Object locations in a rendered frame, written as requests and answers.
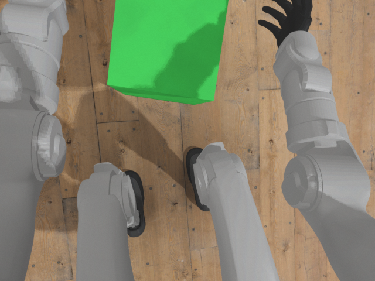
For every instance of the right robot upper arm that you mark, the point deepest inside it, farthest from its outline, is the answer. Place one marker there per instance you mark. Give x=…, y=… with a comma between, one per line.
x=331, y=192

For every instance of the robot left forearm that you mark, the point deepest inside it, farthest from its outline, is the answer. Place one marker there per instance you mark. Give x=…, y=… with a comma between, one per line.
x=31, y=39

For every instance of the right robot thigh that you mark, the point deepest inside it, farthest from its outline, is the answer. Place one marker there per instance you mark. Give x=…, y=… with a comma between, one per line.
x=243, y=247

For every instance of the carton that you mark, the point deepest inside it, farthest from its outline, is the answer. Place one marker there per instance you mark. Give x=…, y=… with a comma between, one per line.
x=167, y=49

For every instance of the robot thigh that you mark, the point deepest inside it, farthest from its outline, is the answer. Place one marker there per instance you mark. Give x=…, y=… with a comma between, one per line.
x=102, y=237
x=243, y=247

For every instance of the left robot upper arm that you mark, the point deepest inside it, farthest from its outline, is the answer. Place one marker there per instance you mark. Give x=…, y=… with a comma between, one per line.
x=32, y=149

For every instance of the robot right hand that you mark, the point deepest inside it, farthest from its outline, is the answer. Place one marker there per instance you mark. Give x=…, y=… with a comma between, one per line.
x=298, y=18

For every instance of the left robot thigh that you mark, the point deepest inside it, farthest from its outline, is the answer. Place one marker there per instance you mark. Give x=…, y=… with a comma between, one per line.
x=102, y=237

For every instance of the robot right forearm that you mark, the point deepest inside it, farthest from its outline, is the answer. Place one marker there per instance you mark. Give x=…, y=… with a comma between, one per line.
x=306, y=89

